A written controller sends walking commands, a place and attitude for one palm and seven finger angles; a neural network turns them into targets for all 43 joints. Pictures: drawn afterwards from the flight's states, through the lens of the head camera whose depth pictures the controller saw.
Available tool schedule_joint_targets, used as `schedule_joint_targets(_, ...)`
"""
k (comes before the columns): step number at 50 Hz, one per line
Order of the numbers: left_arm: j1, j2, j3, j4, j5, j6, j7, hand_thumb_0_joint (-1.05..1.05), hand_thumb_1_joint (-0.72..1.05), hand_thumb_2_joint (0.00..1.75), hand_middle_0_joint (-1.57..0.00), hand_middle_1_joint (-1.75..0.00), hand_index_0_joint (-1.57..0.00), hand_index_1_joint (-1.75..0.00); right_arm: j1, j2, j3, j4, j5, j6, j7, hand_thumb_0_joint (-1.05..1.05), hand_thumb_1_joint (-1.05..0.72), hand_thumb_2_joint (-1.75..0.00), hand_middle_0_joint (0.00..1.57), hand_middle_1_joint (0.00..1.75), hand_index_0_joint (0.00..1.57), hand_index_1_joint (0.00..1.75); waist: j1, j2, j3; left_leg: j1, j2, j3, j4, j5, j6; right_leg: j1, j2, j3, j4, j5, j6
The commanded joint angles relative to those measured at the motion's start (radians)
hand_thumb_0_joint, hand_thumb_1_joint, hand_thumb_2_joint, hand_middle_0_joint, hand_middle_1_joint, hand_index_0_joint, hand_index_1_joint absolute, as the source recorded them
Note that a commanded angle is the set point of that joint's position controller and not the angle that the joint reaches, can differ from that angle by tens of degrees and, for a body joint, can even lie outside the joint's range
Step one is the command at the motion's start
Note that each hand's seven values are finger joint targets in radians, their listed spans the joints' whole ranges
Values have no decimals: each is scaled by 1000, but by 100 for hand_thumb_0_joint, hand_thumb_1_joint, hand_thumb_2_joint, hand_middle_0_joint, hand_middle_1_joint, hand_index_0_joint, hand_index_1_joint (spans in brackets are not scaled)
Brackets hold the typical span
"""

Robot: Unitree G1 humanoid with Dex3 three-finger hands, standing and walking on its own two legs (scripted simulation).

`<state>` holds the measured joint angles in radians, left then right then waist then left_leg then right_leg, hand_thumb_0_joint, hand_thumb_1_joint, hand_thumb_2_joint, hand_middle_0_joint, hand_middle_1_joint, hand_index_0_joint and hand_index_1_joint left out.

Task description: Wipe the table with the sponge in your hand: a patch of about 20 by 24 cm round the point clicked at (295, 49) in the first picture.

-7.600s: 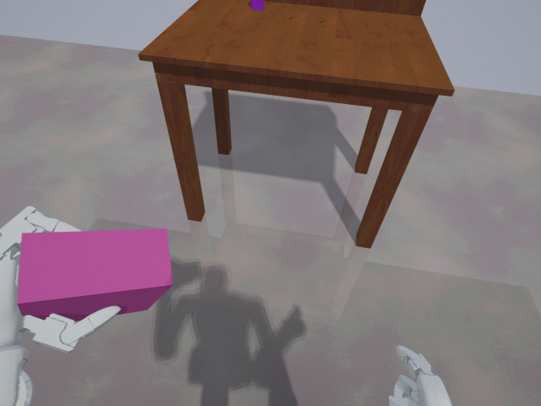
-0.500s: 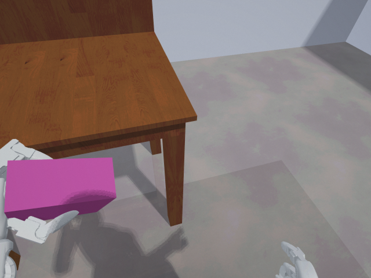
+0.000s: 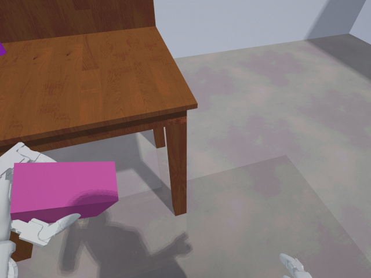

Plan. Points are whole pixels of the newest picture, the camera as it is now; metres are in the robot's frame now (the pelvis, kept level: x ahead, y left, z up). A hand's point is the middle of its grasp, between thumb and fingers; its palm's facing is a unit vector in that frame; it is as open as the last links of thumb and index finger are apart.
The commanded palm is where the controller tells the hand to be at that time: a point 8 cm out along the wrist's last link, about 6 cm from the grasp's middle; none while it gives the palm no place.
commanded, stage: come to a stop and stand still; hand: left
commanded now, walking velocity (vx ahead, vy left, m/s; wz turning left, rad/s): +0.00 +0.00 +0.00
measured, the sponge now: (78, 193) +0.22 +0.19 +0.14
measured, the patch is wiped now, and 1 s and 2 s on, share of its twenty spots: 0.00 0.00 0.00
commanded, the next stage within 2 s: look again from close up in 1.54 s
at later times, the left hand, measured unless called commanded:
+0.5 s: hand (35, 225) +0.16 +0.23 +0.16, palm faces +0.46 -0.75 -0.47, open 10.5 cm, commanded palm +0.11 +0.27 +0.18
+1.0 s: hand (82, 270) +0.11 +0.14 +0.15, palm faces +0.44 -0.80 -0.40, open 10.5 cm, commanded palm +0.05 +0.19 +0.18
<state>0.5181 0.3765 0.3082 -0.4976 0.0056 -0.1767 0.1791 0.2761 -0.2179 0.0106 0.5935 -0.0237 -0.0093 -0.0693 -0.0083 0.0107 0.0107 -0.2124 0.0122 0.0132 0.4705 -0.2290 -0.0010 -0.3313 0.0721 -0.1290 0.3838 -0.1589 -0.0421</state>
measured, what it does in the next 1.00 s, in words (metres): steps to the right: left foot, then right foot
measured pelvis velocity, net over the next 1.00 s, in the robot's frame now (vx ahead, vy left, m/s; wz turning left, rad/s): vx -0.10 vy -0.10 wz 0.06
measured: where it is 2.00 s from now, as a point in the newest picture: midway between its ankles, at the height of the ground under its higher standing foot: outside the picture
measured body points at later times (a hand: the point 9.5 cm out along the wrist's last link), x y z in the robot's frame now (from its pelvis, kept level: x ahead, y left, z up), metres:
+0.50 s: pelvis -0.03 -0.02 -0.02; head -0.06 -0.05 +0.43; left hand +0.13 +0.26 +0.19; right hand +0.12 -0.25 -0.12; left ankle +0.00 +0.13 -0.73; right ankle +0.11 -0.04 -0.73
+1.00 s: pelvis -0.10 -0.10 -0.01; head -0.09 -0.12 +0.44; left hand +0.08 +0.18 +0.18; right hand +0.05 -0.33 -0.12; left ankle -0.10 +0.03 -0.70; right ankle -0.11 -0.19 -0.74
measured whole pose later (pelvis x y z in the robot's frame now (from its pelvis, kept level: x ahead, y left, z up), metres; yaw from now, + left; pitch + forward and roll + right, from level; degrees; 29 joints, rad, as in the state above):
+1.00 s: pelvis -0.10 -0.10 -0.01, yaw +4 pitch -1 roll +0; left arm 0.41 0.31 0.28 -0.39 0.00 -0.19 0.15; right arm 0.25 -0.22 -0.02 0.70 0.02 -0.07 -0.04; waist 0.02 0.05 0.03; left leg -0.40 0.05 0.02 0.89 -0.40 -0.02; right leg -0.19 0.00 -0.10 0.55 -0.34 -0.04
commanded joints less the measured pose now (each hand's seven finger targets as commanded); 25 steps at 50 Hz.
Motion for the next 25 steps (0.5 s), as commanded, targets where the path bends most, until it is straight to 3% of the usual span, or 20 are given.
schedule_joint_targets(1, -69, 118, 105, -129, -4, -41, 23, 0, 10, 130, -120, -160, -120, -160, -112, -116, -50, -164, 2, -48, -25, 0, -90, -90, 20, 30, 20, 30, 9, 111, -52, -284, 96, -101, -134, -315, 60, 244, -121, 180, -16, -243, 53)
schedule_joint_targets(5, -144, 123, 92, -127, 6, -26, 15, 0, 10, 130, -120, -160, -120, -160, -99, -123, -59, -148, -8, -32, -31, 0, -90, -90, 20, 30, 20, 30, -15, -20, -26, -169, 26, -67, 20, -363, 53, 30, -179, 257, -142, -426, 28)
schedule_joint_targets(8, -191, 150, 109, -179, 13, -34, 18, 0, 10, 130, -120, -160, -120, -160, -89, -114, -57, -129, -17, -30, -27, 0, -90, -90, 20, 30, 20, 30, -26, -86, -97, -58, 2, -47, 79, -268, 56, 25, -242, 298, -173, -414, 8)
schedule_joint_targets(9, -199, 162, 117, -199, 12, -40, 19, 0, 10, 130, -120, -160, -120, -160, -96, -105, -51, -122, -19, -32, -26, 0, -90, -90, 20, 30, 20, 30, -26, -70, -107, -31, -4, -40, 76, -253, 57, 18, -243, 284, -170, -415, 11)
schedule_joint_targets(11, -184, 166, 130, -219, 8, -51, 21, 0, 10, 130, -120, -160, -120, -160, -105, -98, -43, -119, -20, -42, -24, 0, -90, -90, 20, 30, 20, 30, -16, -11, -94, -45, 18, -81, -7, -280, 64, 16, -206, 245, -126, -413, 17)
schedule_joint_targets(13, -145, 157, 133, -207, 13, -61, 24, 0, 10, 130, -120, -160, -120, -160, -115, -104, -44, -126, -25, -47, -26, 0, -90, -90, 20, 30, 20, 30, -3, 46, -67, -173, 67, -148, -95, -329, 79, 92, -155, 207, -61, -375, 33)
schedule_joint_targets(17, -91, 141, 151, -131, 9, -53, 20, 0, 10, 130, -120, -160, -120, -160, -120, -105, -57, -143, -16, -48, -25, 0, -90, -90, 20, 30, 20, 30, 11, 153, -56, -464, 144, -182, -178, -445, 104, 319, -88, 136, 206, -229, 66)
schedule_joint_targets(18, -88, 132, 147, -123, 4, -52, 15, 0, 10, 130, -120, -160, -120, -160, -120, -97, -58, -146, -13, -51, -26, 0, -90, -90, 20, 30, 20, 30, 13, 169, -56, -501, 151, -174, -166, -421, 106, 347, -84, 133, 239, -200, 67)
schedule_joint_targets(20, -94, 125, 137, -114, -4, -46, 5, 0, 10, 130, -120, -160, -120, -160, -110, -95, -62, -145, -6, -55, -25, 0, -90, -90, 20, 30, 20, 30, 8, 111, -49, -466, 133, -131, -88, -402, 91, 286, -100, 145, 205, -224, 57)
schedule_joint_targets(22, -105, 136, 132, -98, 4, -44, -1, 0, 10, 130, -120, -160, -120, -160, -107, -103, -66, -146, -9, -49, -24, 0, -90, -90, 20, 30, 20, 30, -3, 7, -36, -370, 56, -49, 95, -441, 64, 119, -173, 257, 27, -431, 40)
schedule_joint_targets(23, -126, 134, 121, -109, 7, -41, -5, 0, 10, 130, -120, -160, -120, -160, -104, -105, -72, -146, -9, -40, -23, 0, -90, -90, 20, 30, 20, 30, -9, -100, -29, -250, -7, 4, 271, -434, 43, -60, -243, 372, -141, -606, 26)
schedule_joint_targets(24, -165, 149, 119, -143, 12, -40, -4, 0, 10, 130, -120, -160, -120, -160, -94, -104, -75, -129, -12, -29, -24, 0, -90, -90, 20, 30, 20, 30, -27, -210, -66, -103, -67, 42, 491, -362, 26, -205, -353, 506, -313, -714, 15)
schedule_joint_targets(25, -199, 150, 110, -166, 14, -35, 1, 0, 10, 130, -120, -160, -120, -160, -103, -105, -73, -95, -17, -17, -23, 0, -90, -90, 20, 30, 20, 30, -44, -240, -55, -4, -71, 26, 615, -309, 17, -315, -375, 519, -391, -710, 23)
